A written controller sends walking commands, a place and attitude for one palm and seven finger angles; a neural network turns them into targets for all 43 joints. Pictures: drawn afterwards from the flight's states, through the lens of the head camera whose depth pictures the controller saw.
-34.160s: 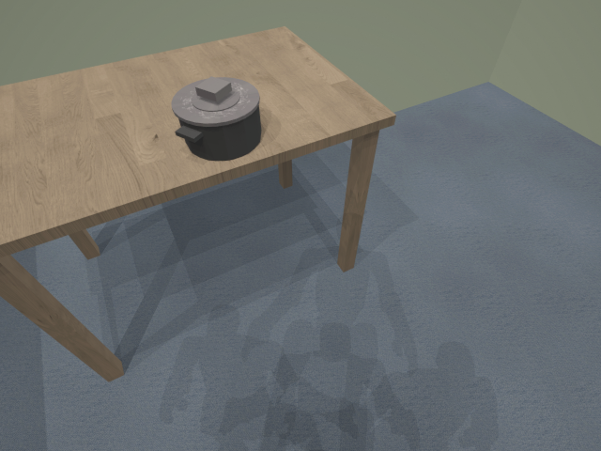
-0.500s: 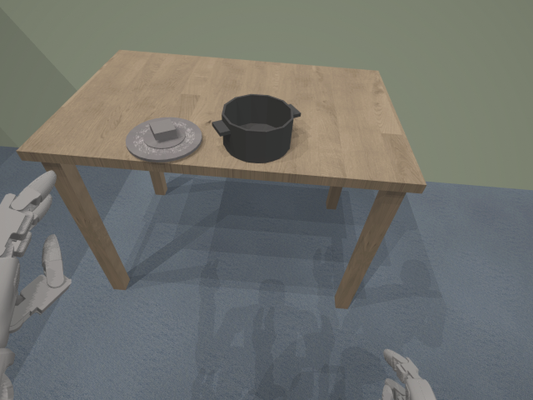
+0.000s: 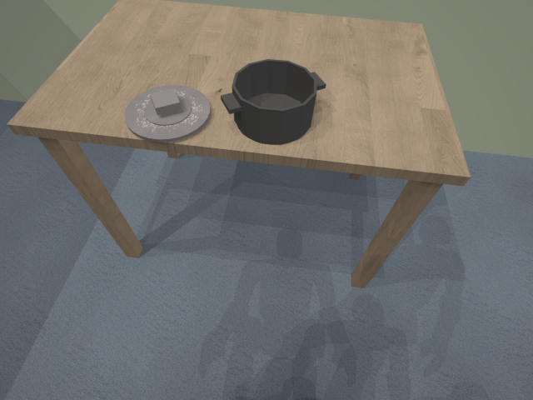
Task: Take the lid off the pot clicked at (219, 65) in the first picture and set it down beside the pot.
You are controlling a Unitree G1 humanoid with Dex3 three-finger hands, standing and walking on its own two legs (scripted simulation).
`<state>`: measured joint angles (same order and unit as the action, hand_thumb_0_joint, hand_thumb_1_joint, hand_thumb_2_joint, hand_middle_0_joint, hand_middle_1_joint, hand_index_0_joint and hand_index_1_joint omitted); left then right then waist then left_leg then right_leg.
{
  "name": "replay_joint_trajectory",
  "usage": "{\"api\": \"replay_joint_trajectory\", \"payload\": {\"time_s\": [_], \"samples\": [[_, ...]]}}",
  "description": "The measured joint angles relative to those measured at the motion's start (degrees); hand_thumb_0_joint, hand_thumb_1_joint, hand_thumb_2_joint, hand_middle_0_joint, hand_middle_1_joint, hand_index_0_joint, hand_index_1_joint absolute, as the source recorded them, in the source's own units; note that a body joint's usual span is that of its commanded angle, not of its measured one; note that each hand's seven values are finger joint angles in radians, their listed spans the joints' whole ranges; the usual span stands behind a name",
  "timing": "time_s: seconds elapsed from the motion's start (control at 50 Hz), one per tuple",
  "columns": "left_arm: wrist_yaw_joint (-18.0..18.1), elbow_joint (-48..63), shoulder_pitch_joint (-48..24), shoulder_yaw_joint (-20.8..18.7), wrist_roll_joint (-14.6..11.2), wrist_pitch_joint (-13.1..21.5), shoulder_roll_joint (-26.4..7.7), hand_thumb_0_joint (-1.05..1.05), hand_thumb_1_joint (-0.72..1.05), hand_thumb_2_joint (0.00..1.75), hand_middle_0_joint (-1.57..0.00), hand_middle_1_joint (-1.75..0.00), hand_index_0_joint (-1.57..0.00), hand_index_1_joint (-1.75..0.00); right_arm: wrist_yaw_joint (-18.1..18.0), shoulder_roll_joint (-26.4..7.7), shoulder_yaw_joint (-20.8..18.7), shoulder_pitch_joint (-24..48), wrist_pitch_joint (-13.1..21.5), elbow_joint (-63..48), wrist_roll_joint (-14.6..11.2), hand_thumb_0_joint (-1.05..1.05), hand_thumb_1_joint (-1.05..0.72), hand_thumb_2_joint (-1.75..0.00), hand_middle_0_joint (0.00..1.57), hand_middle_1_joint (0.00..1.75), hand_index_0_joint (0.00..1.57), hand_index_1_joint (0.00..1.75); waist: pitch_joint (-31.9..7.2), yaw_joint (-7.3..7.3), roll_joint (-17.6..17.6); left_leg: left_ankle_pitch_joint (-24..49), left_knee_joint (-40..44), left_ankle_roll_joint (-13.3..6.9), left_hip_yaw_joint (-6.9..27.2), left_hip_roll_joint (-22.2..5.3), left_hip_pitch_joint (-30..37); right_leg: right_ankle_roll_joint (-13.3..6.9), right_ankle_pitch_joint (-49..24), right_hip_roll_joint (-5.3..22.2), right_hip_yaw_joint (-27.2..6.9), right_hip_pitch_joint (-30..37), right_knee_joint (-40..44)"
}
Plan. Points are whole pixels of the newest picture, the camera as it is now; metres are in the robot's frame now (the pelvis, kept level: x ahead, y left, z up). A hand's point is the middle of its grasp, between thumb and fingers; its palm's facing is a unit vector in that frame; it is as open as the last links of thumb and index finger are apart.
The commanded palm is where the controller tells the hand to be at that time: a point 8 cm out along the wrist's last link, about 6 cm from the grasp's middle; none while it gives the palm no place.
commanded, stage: stop stepping back and stand still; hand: left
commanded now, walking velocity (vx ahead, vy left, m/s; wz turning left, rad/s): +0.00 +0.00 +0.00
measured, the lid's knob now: (165, 101) +0.69 +0.26 +0.00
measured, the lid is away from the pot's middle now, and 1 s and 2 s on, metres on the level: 0.24 0.24 0.24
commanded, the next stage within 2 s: let the arm hang, fingers relaxed in 0.60 s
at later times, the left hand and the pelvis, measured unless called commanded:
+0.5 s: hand out of the picture +0.13 +0.17 -0.16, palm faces -0.03 -0.98 -0.21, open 7.4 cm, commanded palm none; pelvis +0.04 -0.01 +0.01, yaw -4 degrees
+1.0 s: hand out of the picture +0.08 +0.18 -0.17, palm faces -0.04 -0.98 -0.22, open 7.4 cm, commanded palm none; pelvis +0.04 +0.00 +0.01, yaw -4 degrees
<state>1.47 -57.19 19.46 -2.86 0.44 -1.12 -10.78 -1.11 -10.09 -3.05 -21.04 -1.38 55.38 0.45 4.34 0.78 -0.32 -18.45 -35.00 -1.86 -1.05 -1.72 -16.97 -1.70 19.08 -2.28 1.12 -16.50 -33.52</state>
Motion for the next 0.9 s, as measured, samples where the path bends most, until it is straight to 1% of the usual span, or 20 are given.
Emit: {"api": "replay_joint_trajectory", "payload": {"time_s": [0.06,0.1,0.14,0.18,0.24,0.3,0.36,0.5,0.72,0.9], "samples": [[-0.18,-1.89,-0.91,0.2,-0.41,-0.74,-0.73,0.01,0.93,0.9,-0.2,-0.3,-0.2,-0.29,-0.56,1.9,0.7,1.35,0.48,0.39,0.48,0.01,-0.91,-0.89,0.2,0.3,0.2,0.3,0.07,-0.51,1.75,-1.19,1.9,1.19,-1.76,0.61,1.8,0.2,2.3,1.07,-0.91,-0.63,-2.15],[-0.38,-2.75,-2.18,0.49,-0.42,-0.68,-0.75,0.01,0.92,0.9,-0.2,-0.3,-0.2,-0.29,-0.76,2.92,1.17,2.2,0.79,0.84,0.42,0.01,-0.91,-0.89,0.2,0.3,0.2,0.3,0.04,-0.75,2.0,-1.59,3.56,1.75,-2.41,0.84,3.24,0.16,0.03,1.65,-0.77,0.37,-0.68],[-0.29,-3.18,-3.56,0.81,-0.43,0.1,-0.06,0.01,0.92,0.9,-0.2,-0.3,-0.2,-0.29,-1.29,3.13,1.19,3.3,0.68,1.94,0.38,0.01,-0.92,-0.89,0.2,0.3,0.2,0.3,-0.02,-0.73,0.96,-1.55,4.61,2.16,-2.19,0.47,4.32,-0.04,0.44,1.27,-0.51,2.15,1.58],[0.08,-3.08,-4.63,1.04,-0.37,1.11,0.92,0.01,0.91,0.9,-0.2,-0.3,-0.2,-0.29,-1.32,2.53,0.75,4.35,0.46,2.99,0.07,0.02,-0.94,-0.89,0.2,0.3,0.2,0.3,-0.17,-0.52,-0.21,-1.62,5.1,2.34,-1.88,-0.14,5.07,-0.27,0.45,0.64,-0.2,3.61,3.41],[0.84,-2.81,-6.18,0.99,-0.31,1.99,2.02,0.01,0.91,0.9,-0.2,-0.3,-0.2,-0.29,-1.1,1.91,0.32,5.72,0.43,3.52,-0.27,0.02,-0.95,-0.89,0.2,0.3,0.2,0.3,-0.26,0.0,-0.71,-1.59,4.85,2.11,-1.88,-0.75,5.83,-0.42,-0.15,0.06,-0.02,5.52,5.54],[1.35,-2.56,-7.56,0.69,-0.34,1.95,1.88,0.01,0.93,0.9,-0.2,-0.3,-0.2,-0.29,-1.08,1.75,0.07,6.63,0.6,3.36,-0.32,0.02,-0.95,-0.89,0.2,0.3,0.2,0.3,-0.55,0.2,-0.35,-1.78,5.52,2.18,-2.25,-1.08,7.04,-0.46,-0.26,-0.25,-0.27,6.72,6.54],[1.14,-2.07,-8.77,0.67,-0.33,1.61,1.7,0.01,0.92,0.9,-0.2,-0.3,-0.2,-0.29,-1.18,1.72,-0.03,7.42,0.75,2.9,-0.13,0.01,-0.93,-0.89,0.2,0.3,0.2,0.3,-0.74,0.33,-0.09,-2.58,6.63,2.69,-2.8,-1.22,8.13,-0.38,0.17,-0.38,-0.73,6.86,6.14],[0.71,-0.95,-10.27,0.53,-0.2,1.03,1.35,0.01,0.91,0.9,-0.2,-0.3,-0.2,-0.29,-1.34,1.87,-0.11,7.74,0.6,2.5,0.14,0.01,-0.93,-0.89,0.2,0.3,0.2,0.3,-0.83,0.6,0.24,-3.04,6.68,2.38,-3.97,-0.84,9.38,-0.08,1.03,-0.04,-1.86,7.16,4.92],[0.68,-0.89,-9.09,0.44,-0.16,0.71,0.87,0.01,0.91,0.9,-0.2,-0.3,-0.2,-0.29,-1.02,2.3,0.11,5.38,0.0,3.87,0.2,0.0,-0.92,-0.89,0.2,0.3,0.2,0.3,-0.48,0.81,0.04,-2.85,7.26,2.03,-4.38,-0.53,10.24,0.22,0.86,0.24,-2.26,7.8,5.25],[0.68,-2.54,-6.99,0.68,-0.19,0.55,1.4,0.01,0.91,0.9,-0.2,-0.3,-0.2,-0.29,-1.01,3.28,0.43,4.15,0.16,5.03,0.09,0.01,-0.91,-0.89,0.2,0.3,0.2,0.3,-0.04,0.63,0.1,-2.21,8.22,1.8,-4.75,-0.34,10.38,0.41,0.21,0.39,-2.61,7.73,5.97]]}}
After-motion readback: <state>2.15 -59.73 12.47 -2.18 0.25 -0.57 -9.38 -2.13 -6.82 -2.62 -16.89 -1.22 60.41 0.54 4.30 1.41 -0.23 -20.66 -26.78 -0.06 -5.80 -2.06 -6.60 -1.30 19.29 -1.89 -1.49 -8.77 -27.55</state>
